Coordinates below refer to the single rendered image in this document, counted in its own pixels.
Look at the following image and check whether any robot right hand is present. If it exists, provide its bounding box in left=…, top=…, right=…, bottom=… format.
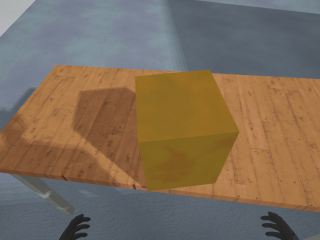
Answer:
left=260, top=211, right=299, bottom=240

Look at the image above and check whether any table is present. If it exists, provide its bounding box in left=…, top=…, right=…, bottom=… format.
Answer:
left=0, top=65, right=320, bottom=240

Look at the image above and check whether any robot left hand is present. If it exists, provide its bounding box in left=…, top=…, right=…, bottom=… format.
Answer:
left=59, top=214, right=91, bottom=240

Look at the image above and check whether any carton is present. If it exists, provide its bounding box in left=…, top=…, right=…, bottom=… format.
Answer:
left=135, top=69, right=240, bottom=191

